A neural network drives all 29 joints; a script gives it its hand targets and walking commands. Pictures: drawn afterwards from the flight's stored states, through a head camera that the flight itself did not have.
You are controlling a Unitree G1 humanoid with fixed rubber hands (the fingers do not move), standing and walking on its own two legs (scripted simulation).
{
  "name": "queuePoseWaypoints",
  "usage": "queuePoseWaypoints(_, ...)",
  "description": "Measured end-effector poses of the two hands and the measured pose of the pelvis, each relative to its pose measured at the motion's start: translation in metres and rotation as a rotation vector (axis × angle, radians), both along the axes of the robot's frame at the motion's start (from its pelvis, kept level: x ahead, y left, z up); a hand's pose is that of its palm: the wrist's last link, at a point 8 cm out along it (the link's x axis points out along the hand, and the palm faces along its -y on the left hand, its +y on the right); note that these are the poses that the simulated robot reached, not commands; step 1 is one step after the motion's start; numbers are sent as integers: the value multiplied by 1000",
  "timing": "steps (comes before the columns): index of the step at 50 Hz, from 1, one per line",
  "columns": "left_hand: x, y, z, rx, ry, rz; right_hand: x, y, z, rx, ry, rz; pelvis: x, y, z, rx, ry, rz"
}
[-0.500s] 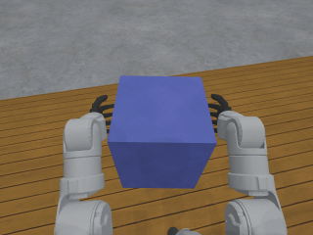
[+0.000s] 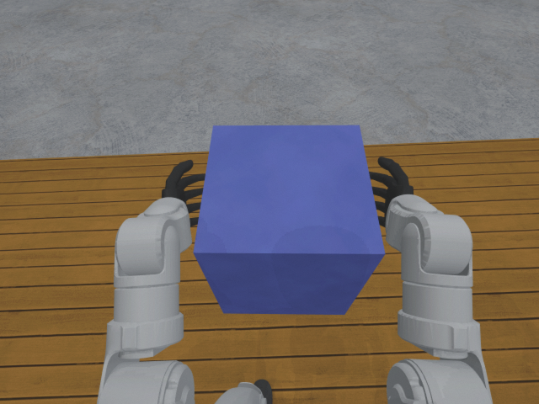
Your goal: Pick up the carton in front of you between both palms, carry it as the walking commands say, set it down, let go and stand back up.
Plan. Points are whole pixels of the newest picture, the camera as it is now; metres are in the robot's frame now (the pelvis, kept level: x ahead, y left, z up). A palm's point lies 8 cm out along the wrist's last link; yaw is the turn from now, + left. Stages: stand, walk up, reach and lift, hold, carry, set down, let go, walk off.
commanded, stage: carry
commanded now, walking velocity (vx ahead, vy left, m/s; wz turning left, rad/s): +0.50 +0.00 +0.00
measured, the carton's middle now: (284, 228) +0.38 +0.03 +0.04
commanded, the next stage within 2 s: none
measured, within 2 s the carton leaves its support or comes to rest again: neither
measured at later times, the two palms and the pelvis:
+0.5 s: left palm (228, 100) +0.65 +0.16 +0.08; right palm (380, 107) +0.63 -0.13 +0.08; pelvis +0.29 +0.04 -0.03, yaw +1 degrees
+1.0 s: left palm (237, 63) +0.92 +0.20 +0.01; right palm (348, 63) +0.94 -0.10 +0.00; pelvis +0.58 +0.02 -0.08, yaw +1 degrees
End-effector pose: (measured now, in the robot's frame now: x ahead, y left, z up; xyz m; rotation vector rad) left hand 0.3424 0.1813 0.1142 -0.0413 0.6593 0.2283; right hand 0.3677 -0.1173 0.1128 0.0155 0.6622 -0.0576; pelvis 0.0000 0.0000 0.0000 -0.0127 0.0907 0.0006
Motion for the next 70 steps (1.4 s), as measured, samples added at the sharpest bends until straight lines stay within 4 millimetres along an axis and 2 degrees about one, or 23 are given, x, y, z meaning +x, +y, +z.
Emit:
queuePoseWaypoints(3,53,11,-4,-1,-54,-31,46,11,0,-36,-56,-9,50,11,-29,-12,-20,-2)
queuePoseWaypoints(5,82,15,-13,-3,-37,-54,69,14,-6,-65,-40,-13,70,17,-36,4,-21,4)
queuePoseWaypoints(11,145,4,-37,14,130,-139,108,4,-35,-74,129,-75,128,36,-28,-19,-14,-1)
queuePoseWaypoints(16,198,-4,-46,2,153,-170,152,-5,-41,-65,153,-120,176,42,-23,-23,-6,-2)
queuePoseWaypoints(22,270,-11,-39,-18,86,-155,225,-12,-31,-49,87,-138,243,40,-24,-14,1,6)
queuePoseWaypoints(27,338,-21,-40,-24,42,-150,296,-21,-35,-41,44,-127,317,31,-42,9,-1,15)
queuePoseWaypoints(31,394,-26,-59,17,29,-132,362,-26,-61,-43,29,-83,385,22,-78,36,-29,32)
queuePoseWaypoints(33,414,-23,-76,41,57,-117,389,-23,-80,-37,55,-54,406,20,-87,13,-30,24)
queuePoseWaypoints(37,436,-10,-109,32,171,-68,428,-10,-110,-63,165,13,444,11,-86,26,-29,22)
queuePoseWaypoints(41,465,0,-123,23,215,-34,468,0,-124,-64,208,48,480,6,-81,36,-18,31)
queuePoseWaypoints(46,522,7,-118,16,168,-11,525,8,-123,-35,165,36,530,10,-77,44,-3,28)
queuePoseWaypoints(52,607,19,-97,14,57,-16,604,19,-104,-9,56,3,606,25,-84,31,8,12)
queuePoseWaypoints(56,671,32,-93,18,-18,-31,665,32,-97,-15,-19,-7,670,39,-108,4,-7,-4)
queuePoseWaypoints(59,722,39,-103,11,-49,-66,708,38,-101,-57,-51,-22,716,48,-136,5,-24,-8)
queuePoseWaypoints(63,770,34,-125,15,50,-124,740,33,-122,-84,49,-57,753,60,-140,0,-23,1)
queuePoseWaypoints(67,805,26,-143,18,148,-168,764,26,-142,-79,149,-95,785,70,-134,-11,-19,-8)
queuePoseWaypoints(70,831,24,-152,7,167,-177,785,23,-149,-72,170,-117,806,74,-130,-17,-14,-11)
